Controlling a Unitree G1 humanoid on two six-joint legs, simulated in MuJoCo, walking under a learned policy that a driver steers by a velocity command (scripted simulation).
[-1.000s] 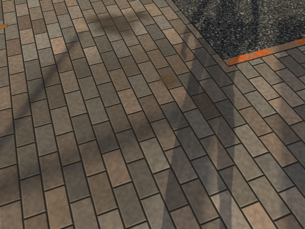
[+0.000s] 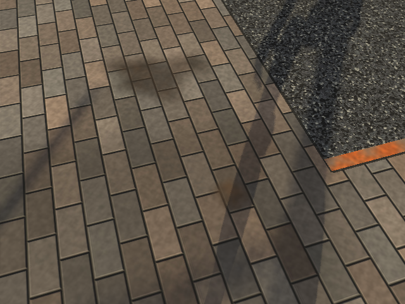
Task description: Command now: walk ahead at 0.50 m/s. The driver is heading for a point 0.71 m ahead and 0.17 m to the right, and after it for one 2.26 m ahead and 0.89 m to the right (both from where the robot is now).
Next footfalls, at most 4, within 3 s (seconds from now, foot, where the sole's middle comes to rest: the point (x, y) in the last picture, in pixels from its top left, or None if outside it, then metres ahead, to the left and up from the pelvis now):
0.46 right None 0.41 -0.13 -0.76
0.96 left None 0.44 0.09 -0.76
1.38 right None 0.30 -0.15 -0.76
1.94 left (216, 255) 0.61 0.00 -0.76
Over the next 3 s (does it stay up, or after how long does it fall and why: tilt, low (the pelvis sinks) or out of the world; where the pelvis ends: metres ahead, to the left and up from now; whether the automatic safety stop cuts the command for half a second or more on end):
stays up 0.73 -0.10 0.02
